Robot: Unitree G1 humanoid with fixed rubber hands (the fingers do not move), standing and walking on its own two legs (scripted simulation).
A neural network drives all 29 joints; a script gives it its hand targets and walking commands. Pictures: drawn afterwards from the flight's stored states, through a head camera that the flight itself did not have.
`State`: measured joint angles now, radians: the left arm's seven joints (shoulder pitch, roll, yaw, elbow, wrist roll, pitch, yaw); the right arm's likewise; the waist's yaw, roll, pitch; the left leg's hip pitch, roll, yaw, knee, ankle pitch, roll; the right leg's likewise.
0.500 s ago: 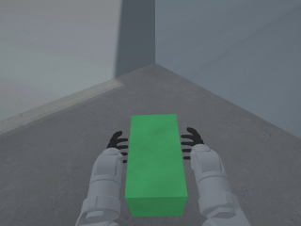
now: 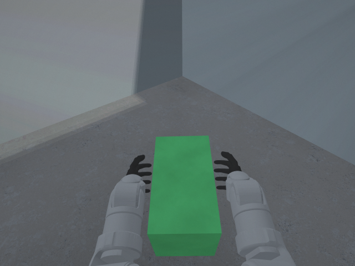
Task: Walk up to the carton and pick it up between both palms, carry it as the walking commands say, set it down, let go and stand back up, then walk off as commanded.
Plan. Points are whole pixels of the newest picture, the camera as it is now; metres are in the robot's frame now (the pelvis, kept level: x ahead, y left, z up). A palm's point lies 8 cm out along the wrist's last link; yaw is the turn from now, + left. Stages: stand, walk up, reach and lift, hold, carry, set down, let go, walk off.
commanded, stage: hold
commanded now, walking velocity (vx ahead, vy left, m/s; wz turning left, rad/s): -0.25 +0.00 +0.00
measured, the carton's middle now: (183, 193) +0.34 +0.00 -0.03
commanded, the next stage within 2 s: carry in 0.02 s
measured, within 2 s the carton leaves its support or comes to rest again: neither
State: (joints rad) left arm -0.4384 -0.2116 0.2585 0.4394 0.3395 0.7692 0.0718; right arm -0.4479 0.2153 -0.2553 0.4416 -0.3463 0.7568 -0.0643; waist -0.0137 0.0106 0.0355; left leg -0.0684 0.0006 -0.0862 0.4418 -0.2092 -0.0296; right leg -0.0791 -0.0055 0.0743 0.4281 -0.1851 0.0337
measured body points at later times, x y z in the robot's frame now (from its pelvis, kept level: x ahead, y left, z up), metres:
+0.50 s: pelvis -0.07 +0.01 -0.03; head -0.07 +0.01 +0.42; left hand +0.26 +0.11 +0.05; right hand +0.25 -0.12 +0.05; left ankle +0.03 +0.14 -0.74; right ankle +0.03 -0.14 -0.73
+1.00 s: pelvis -0.20 +0.00 -0.01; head -0.18 -0.01 +0.44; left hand +0.14 +0.11 +0.07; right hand +0.13 -0.13 +0.07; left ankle -0.25 +0.13 -0.73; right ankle -0.09 -0.10 -0.74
